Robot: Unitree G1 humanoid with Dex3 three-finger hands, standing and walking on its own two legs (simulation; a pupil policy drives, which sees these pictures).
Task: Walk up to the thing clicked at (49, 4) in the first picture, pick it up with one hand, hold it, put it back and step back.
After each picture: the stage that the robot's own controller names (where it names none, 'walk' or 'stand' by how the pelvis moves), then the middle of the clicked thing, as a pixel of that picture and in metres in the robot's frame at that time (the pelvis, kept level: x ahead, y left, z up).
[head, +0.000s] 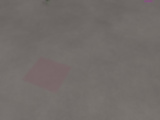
stand; (48, 1) +2.31 +0.46 -0.72
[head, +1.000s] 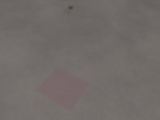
walk; (70, 10) +2.18 +0.14 -0.69
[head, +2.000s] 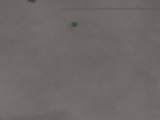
walk; (74, 27) +1.53 +0.01 -0.71
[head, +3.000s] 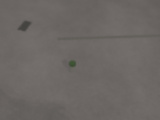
walk; (72, 66) +0.99 +0.01 -0.71
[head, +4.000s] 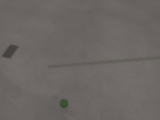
walk; (64, 106) +0.61 +0.08 -0.71
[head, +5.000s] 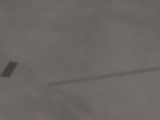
walk; out of the picture +0.39 +0.16 -0.70
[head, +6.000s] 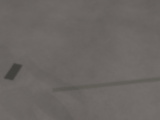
stand; out of the picture +0.31 +0.12 -0.72
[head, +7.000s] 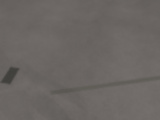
stand; out of the picture +0.30 +0.11 -0.72
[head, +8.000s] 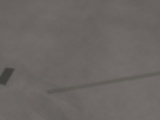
stand; out of the picture +0.30 +0.14 -0.72
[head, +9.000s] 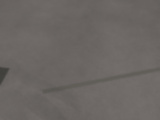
stand; out of the picture +0.29 +0.15 -0.72
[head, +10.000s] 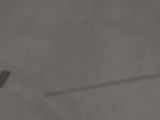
stand; out of the picture +0.30 +0.14 -0.73
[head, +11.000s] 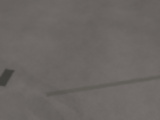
stand; out of the picture +0.30 +0.13 -0.73
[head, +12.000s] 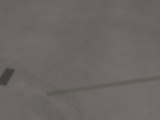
stand; out of the picture +0.30 +0.12 -0.73
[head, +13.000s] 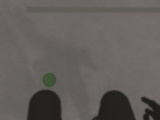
go down; (49, 81) +0.38 +0.13 -0.41
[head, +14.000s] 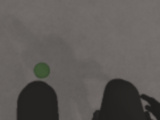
go down; (42, 72) +0.40 +0.15 -0.30
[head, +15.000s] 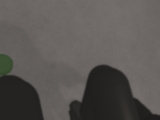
close in; (2, 68) +0.39 +0.18 -0.23
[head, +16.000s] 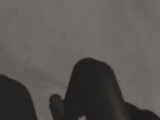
close; out of the picture +0.40 +0.20 -0.22
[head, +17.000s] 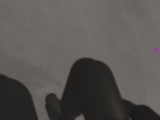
close; out of the picture +0.41 +0.20 -0.22
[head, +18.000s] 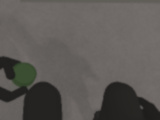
lift; (22, 80) +0.32 +0.21 -0.08
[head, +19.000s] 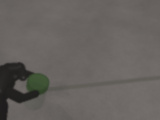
hold; (35, 92) +0.32 +0.16 +0.04
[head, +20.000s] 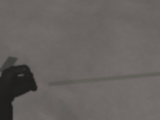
hold; out of the picture +0.17 +0.14 -0.67
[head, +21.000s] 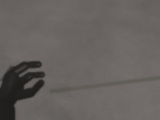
stand; out of the picture +0.15 +0.50 -0.71
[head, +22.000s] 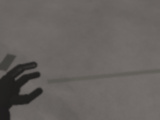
stand; out of the picture +0.18 +0.89 -0.69
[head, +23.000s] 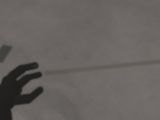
stand; out of the picture +0.21 +1.28 -0.67
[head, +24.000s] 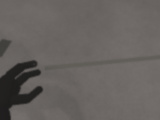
stand; out of the picture +0.24 +1.67 -0.65
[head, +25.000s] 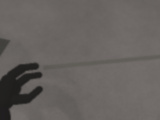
stand; out of the picture +0.25 +2.06 -0.65
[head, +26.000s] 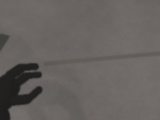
stand; out of the picture +0.27 +2.45 -0.64
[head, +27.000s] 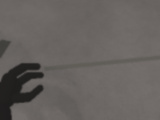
stand; out of the picture +0.28 +2.84 -0.66
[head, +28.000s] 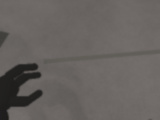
hold; out of the picture +0.32 +3.22 -0.62
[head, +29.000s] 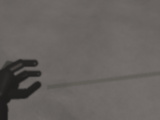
stand; out of the picture +0.33 +3.60 -0.69
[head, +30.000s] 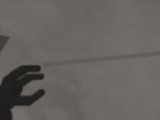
hold; out of the picture +0.34 +4.00 -0.64
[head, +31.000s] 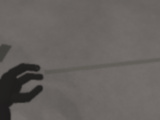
hold; out of the picture +0.34 +4.38 -0.67
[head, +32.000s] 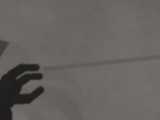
hold; out of the picture +0.37 +4.76 -0.65
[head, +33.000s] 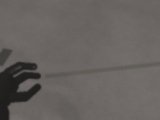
hold; out of the picture +0.39 +5.15 -0.67
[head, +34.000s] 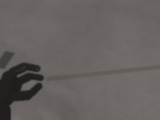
hold; out of the picture +0.40 +5.53 -0.69
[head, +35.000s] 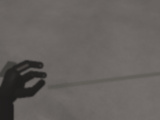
hold; out of the picture +0.39 +5.92 -0.71
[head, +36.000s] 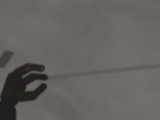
close; out of the picture +0.40 +6.30 -0.68
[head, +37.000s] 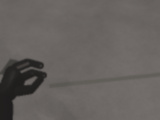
hold; out of the picture +0.47 +6.67 -0.71
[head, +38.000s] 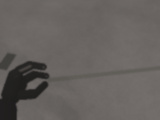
hold; out of the picture +0.46 +7.06 -0.69
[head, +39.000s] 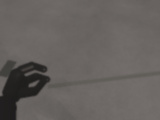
hold; out of the picture +0.42 +7.44 -0.71
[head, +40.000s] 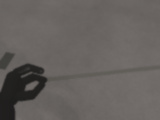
close; out of the picture +0.44 +7.82 -0.69
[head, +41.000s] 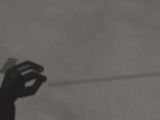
hold; out of the picture +0.47 +8.20 -0.71
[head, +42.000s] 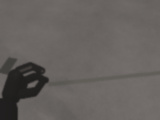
hold; out of the picture +0.49 +8.58 -0.70
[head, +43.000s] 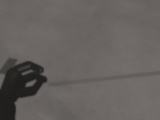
close; out of the picture +0.51 +8.96 -0.71
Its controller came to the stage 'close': yes
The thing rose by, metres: 0.71
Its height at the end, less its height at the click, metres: -0.02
